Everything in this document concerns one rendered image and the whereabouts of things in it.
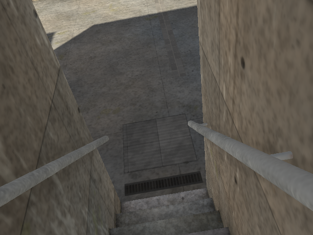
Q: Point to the stairs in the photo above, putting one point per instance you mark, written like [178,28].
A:
[183,213]

